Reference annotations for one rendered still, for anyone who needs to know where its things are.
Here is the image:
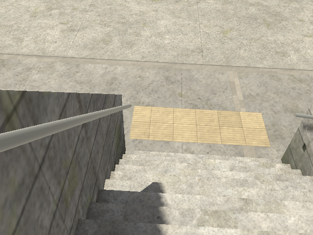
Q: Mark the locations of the stairs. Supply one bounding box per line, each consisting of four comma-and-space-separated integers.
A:
74, 150, 313, 235

